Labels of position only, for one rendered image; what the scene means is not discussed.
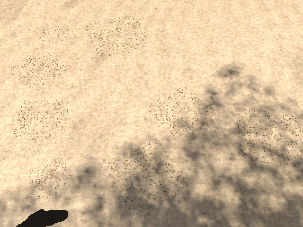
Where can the robot left hand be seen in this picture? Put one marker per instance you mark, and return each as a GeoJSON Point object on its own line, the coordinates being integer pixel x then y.
{"type": "Point", "coordinates": [44, 218]}

